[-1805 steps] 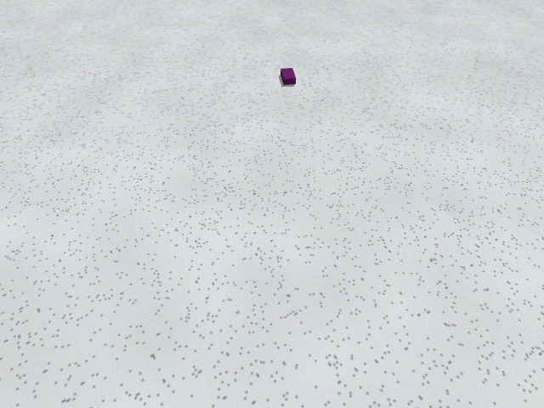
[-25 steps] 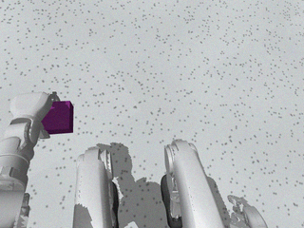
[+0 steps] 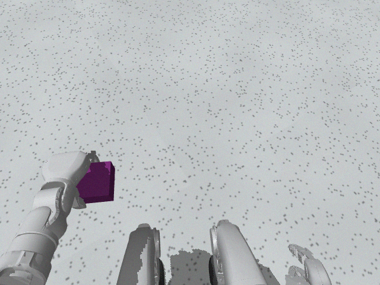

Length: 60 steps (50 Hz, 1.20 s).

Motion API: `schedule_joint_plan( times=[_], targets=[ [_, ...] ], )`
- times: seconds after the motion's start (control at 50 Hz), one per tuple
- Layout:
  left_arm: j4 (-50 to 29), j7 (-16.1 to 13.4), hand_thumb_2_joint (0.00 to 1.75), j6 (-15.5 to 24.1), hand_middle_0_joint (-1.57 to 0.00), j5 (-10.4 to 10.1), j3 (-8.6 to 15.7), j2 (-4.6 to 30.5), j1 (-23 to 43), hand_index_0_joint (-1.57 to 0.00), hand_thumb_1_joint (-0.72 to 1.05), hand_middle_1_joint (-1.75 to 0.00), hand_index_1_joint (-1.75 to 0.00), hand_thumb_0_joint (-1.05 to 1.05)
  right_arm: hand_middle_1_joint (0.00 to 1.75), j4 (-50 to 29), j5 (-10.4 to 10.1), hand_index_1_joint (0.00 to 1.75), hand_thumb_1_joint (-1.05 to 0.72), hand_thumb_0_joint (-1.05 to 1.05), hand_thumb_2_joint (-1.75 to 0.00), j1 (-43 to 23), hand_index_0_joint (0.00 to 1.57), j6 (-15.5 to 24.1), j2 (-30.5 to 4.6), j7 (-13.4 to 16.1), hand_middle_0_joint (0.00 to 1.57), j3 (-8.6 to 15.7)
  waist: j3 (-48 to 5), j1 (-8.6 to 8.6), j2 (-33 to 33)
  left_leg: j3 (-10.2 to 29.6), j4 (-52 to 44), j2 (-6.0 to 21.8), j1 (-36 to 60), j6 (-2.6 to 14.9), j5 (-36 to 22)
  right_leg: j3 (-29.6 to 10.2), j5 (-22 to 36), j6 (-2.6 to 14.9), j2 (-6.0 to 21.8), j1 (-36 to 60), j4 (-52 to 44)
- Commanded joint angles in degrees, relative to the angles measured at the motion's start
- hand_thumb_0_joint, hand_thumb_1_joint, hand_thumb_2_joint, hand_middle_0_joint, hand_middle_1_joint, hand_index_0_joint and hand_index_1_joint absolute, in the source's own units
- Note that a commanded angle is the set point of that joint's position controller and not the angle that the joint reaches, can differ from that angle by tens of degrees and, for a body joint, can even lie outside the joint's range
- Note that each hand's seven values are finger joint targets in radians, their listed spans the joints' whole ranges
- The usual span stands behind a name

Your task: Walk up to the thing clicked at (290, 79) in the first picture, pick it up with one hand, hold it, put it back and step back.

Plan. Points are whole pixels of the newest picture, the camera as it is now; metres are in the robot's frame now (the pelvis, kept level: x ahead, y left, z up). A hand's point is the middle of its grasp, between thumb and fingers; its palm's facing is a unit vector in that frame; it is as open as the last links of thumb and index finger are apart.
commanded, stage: lift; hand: left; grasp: from above
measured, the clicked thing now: (81, 183) +0.37 +0.25 -0.10
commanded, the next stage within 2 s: hold in 0.68 s
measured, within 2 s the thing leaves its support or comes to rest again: neither
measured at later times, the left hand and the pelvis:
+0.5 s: hand (58, 160) +0.36 +0.23 +0.05, palm faces -0.43 -0.06 -0.90, open 10.9 cm; pelvis +0.04 +0.00 +0.12, yaw +0 degrees
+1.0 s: hand (47, 139) +0.37 +0.23 +0.10, palm faces -0.44 -0.04 -0.90, open 10.9 cm; pelvis +0.06 +0.00 +0.16, yaw +0 degrees
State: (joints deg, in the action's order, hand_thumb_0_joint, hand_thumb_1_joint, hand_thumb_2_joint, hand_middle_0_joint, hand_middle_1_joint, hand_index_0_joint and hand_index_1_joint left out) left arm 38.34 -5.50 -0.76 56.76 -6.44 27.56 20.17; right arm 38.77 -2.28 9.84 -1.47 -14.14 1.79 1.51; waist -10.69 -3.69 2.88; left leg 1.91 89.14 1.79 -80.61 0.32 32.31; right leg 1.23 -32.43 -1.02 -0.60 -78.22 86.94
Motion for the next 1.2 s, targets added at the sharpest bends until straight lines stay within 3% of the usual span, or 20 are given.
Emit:
schedule_joint_plan(
  times=[0.0, 0.04, 0.08, 0.16, 0.18, 0.26, 0.38, 0.6, 0.62, 0.66, 0.68, 0.72, 0.76, 0.84, 0.86, 0.96, 1.0, 1.04, 1.08, 1.18],
  targets=[
    [-8.1, -1.4, 0.89, 0.0, -1.06, -0.2, 4.5, 11.9, 11.9, -1.02, 0.63, -0.64, -0.69, 0.00, 0.30, -4.6, -0.2, 0.30, -0.90, 0.00, -0.90, 3.5, 0.20, 2.0, -8.4, 1.6, 0.20, 3.1, -18.6, -0.59, 0.2, 0.2, -20.5, -1.6, 22.9, 1.05, -1.3, -0.3, 2.6, 2.20, -2.3, 18.6, -20.4],
    [-7.5, -0.9, 0.90, 0.3, -1.06, -0.5, 2.3, 9.1, 11.6, -1.02, 0.62, -0.65, -0.70, 0.00, 0.30, -4.3, -0.3, 0.30, -0.90, 0.00, -0.90, 3.7, 0.20, 2.6, -8.0, 1.9, 0.20, 3.0, -17.6, -1.13, 0.6, -0.6, -22.0, -1.7, 25.6, 0.93, -3.9, -0.7, 4.8, 2.23, -2.3, 20.9, -22.6],
    [-7.5, -1.1, 0.86, 0.8, -1.04, -0.4, 3.6, 10.5, 10.8, -1.01, 0.62, -0.67, -0.70, 0.00, 0.30, -4.3, -0.4, 0.30, -0.90, 0.00, -0.90, 3.9, 0.20, 3.2, -8.1, 2.1, 0.20, 3.1, -17.3, -0.50, 0.4, -0.7, -24.2, -1.8, 27.7, 0.90, -4.9, -1.1, 5.4, 2.24, -2.3, 24.0, -25.1],
    [-7.1, -2.5, 0.87, 1.8, -1.05, 0.8, 2.3, 9.3, 13.6, -1.01, 0.61, -0.65, -0.69, 0.00, 0.30, -3.8, -0.3, 0.30, -0.90, 0.00, -0.90, 4.3, 0.20, 3.8, -8.1, 2.3, 0.20, 3.1, -16.1, -0.24, 1.9, -0.1, -29.7, -1.6, 34.6, 0.44, -6.1, -0.8, 7.0, 2.38, -2.4, 26.6, -28.8],
    [-6.6, -3.1, 0.88, 1.9, -1.04, 1.0, 3.6, 9.9, 12.9, -1.00, 0.61, -0.66, -0.70, 0.00, 0.30, -3.4, -0.3, 0.30, -0.90, 0.00, -0.90, 4.6, 0.20, 4.0, -8.3, 2.3, 0.20, 3.3, -16.2, -0.10, 2.0, -0.2, -30.6, -1.4, 36.3, 0.29, -7.2, -0.8, 7.9, 2.38, -2.4, 27.8, -29.5],
    [-6.3, -4.7, 0.88, 1.6, -1.05, 2.1, 1.9, 8.6, 14.8, -1.01, 0.61, -0.64, -0.68, 0.00, 0.30, -2.7, -0.1, 0.30, -0.90, 0.00, -0.90, 5.3, 0.20, 4.4, -8.3, 2.1, 0.20, 3.2, -14.8, -0.08, 2.5, -0.5, -34.7, -1.5, 41.1, 0.04, -9.9, -0.7, 10.5, 2.42, -2.4, 31.5, -33.2],
    [-3.2, -5.6, 0.90, -0.2, -1.06, 1.2, 2.3, 8.1, 13.6, -1.01, 0.60, -0.61, -0.67, 0.00, 0.30, -2.2, 0.1, 0.30, -0.90, 0.00, -0.90, 5.5, 0.20, 4.5, -8.8, 1.6, 0.20, 3.5, -13.3, 0.53, 1.2, -0.6, -40.4, -1.4, 47.9, -0.29, -14.6, -0.7, 14.7, 2.00, -2.2, 38.2, -38.6],
    [-3.4, -3.0, 0.84, 0.2, -1.08, 0.0, -0.1, 5.8, 11.9, -1.04, 0.64, -0.60, -0.64, 0.00, 0.30, -3.4, 0.0, 0.30, -0.90, 0.00, -0.90, 5.5, 0.20, 4.1, -8.1, 1.4, 0.20, 3.6, -11.2, 0.90, -1.9, -2.0, -46.6, -2.2, 54.6, 0.15, -21.9, -1.9, 21.8, 1.52, -1.8, 48.1, -46.4],
    [-3.4, -3.2, 0.86, 0.3, -1.08, 0.3, 1.3, 7.3, 12.3, -1.05, 0.65, -0.62, -0.65, 0.00, 0.30, -3.5, -0.1, 0.30, -0.90, 0.00, -0.90, 5.4, 0.20, 3.9, -8.4, 1.4, 0.20, 3.7, -11.3, 0.97, -1.8, -2.1, -46.8, -2.2, 55.3, 0.22, -22.9, -2.0, 22.8, 1.45, -1.7, 48.9, -47.0],
    [-4.6, -3.2, 0.87, 0.6, -1.08, 0.3, 0.8, 6.9, 13.3, -1.05, 0.65, -0.62, -0.66, 0.00, 0.30, -3.5, 0.0, 0.30, -0.90, 0.00, -0.90, 5.4, 0.20, 3.8, -8.3, 1.4, 0.20, 3.6, -11.4, 0.90, -1.6, -2.4, -47.6, -2.3, 57.0, 0.19, -24.5, -2.0, 24.3, 1.40, -1.7, 50.1, -47.8],
    [-5.1, -3.3, 0.89, 0.7, -1.08, 0.4, 0.2, 6.2, 14.4, -1.05, 0.64, -0.63, -0.67, 0.00, 0.30, -3.3, 0.1, 0.30, -0.90, 0.00, -0.90, 5.5, 0.20, 3.8, -8.3, 1.4, 0.20, 3.6, -11.4, 0.26, -0.7, -2.2, -48.1, -2.2, 57.9, 0.01, -24.7, -2.0, 24.1, 1.53, -1.6, 49.7, -48.0],
    [-4.7, -3.6, 0.90, 0.8, -1.08, 0.8, 1.5, 7.6, 13.5, -1.05, 0.65, -0.64, -0.67, 0.00, 0.30, -3.3, -0.1, 0.30, -0.90, 0.00, -0.90, 5.2, 0.20, 3.6, -8.7, 1.4, 0.20, 3.8, -10.9, 1.12, -0.1, -2.2, -49.5, -2.2, 59.3, -0.18, -25.0, -1.7, 23.9, 1.68, -1.7, 50.6, -48.8],
    [-4.3, -3.3, 0.91, 1.0, -1.08, 1.1, 0.1, 6.1, 14.6, -1.05, 0.66, -0.65, -0.68, 0.00, 0.30, -3.1, 0.0, 0.30, -0.90, 0.00, -0.90, 5.3, 0.20, 3.4, -8.4, 1.4, 0.20, 3.6, -10.1, 0.39, -0.4, -2.3, -50.1, -2.2, 59.9, -0.14, -25.8, -1.9, 24.7, 1.65, -1.7, 51.1, -49.5],
    [-5.5, -2.9, 0.89, 1.0, -1.06, 2.0, 1.0, 8.2, 15.5, -1.04, 0.66, -0.64, -0.67, 0.00, 0.30, -3.3, -0.2, 0.30, -0.89, 0.00, -0.90, 4.3, 0.20, 3.1, -8.7, 1.3, 0.20, 4.0, -10.1, 1.38, 0.9, -2.8, -51.9, -2.4, 62.1, -0.28, -27.1, -2.0, 25.6, 1.75, -1.7, 53.0, -51.0],
    [-4.0, -2.5, 0.90, 0.8, -1.07, 2.1, 0.1, 7.0, 14.4, -1.03, 0.65, -0.63, -0.67, 0.00, 0.30, -3.2, -0.2, 0.30, -0.90, 0.00, -0.90, 4.1, 0.20, 3.0, -8.7, 1.3, 0.20, 3.9, -9.4, 1.11, -0.1, -2.6, -52.3, -2.2, 62.5, -0.25, -27.4, -1.9, 25.7, 1.80, -1.8, 52.6, -51.3],
    [-5.9, -0.9, 0.93, 0.8, -1.06, 0.6, -0.4, 6.0, 14.0, -1.02, 0.63, -0.64, -0.68, 0.00, 0.30, -4.5, -0.4, 0.30, -0.90, 0.00, -0.90, 3.3, 0.20, 2.6, -8.5, 1.0, 0.20, 3.9, -8.4, 2.15, -1.7, -2.7, -54.1, -2.4, 62.6, 0.00, -26.9, -2.2, 25.7, 1.64, -1.8, 56.0, -53.2],
    [-5.3, 0.0, 0.91, 0.5, -1.07, 0.4, -1.1, 5.3, 13.0, -1.04, 0.66, -0.65, -0.68, 0.00, 0.30, -4.9, -0.5, 0.30, -0.90, 0.00, -0.90, 3.0, 0.20, 2.5, -8.6, 1.0, 0.20, 3.7, -7.2, 1.58, -2.1, -2.8, -54.4, -2.4, 62.5, 0.12, -27.1, -2.2, 25.9, 1.57, -1.8, 56.1, -53.7],
    [-5.1, 0.8, 0.91, 0.7, -1.07, 0.4, 0.4, 7.5, 12.2, -1.03, 0.65, -0.63, -0.67, 0.00, 0.30, -5.4, -0.7, 0.30, -0.90, 0.00, -0.90, 2.4, 0.20, 2.3, -9.0, 1.1, 0.20, 3.9, -6.7, 2.25, -2.1, -3.1, -55.2, -2.4, 62.9, 0.18, -27.0, -2.1, 25.6, 1.67, -1.9, 56.7, -54.2],
    [-7.1, 1.5, 0.91, 0.9, -1.07, 0.6, -0.6, 6.6, 12.9, -1.03, 0.65, -0.64, -0.68, 0.00, 0.30, -6.0, -0.8, 0.30, -0.90, 0.00, -0.90, 1.9, 0.20, 2.0, -8.7, 1.2, 0.20, 3.7, -6.7, 2.31, -2.0, -3.1, -55.8, -2.4, 63.5, 0.25, -26.9, -2.3, 25.6, 1.68, -1.8, 56.9, -54.5],
    [-9.8, 1.9, 0.92, 1.2, -1.08, 0.7, 0.5, 7.5, 13.8, -1.04, 0.66, -0.64, -0.68, 0.00, 0.30, -6.1, -0.8, 0.30, -0.90, 0.00, -0.90, 1.8, 0.20, 1.7, -8.7, 1.3, 0.20, 3.5, -8.5, 2.58, -0.9, -3.3, -56.3, -2.3, 66.0, 0.14, -29.7, -2.2, 27.7, 1.79, -2.0, 58.8, -54.7]
  ],
)
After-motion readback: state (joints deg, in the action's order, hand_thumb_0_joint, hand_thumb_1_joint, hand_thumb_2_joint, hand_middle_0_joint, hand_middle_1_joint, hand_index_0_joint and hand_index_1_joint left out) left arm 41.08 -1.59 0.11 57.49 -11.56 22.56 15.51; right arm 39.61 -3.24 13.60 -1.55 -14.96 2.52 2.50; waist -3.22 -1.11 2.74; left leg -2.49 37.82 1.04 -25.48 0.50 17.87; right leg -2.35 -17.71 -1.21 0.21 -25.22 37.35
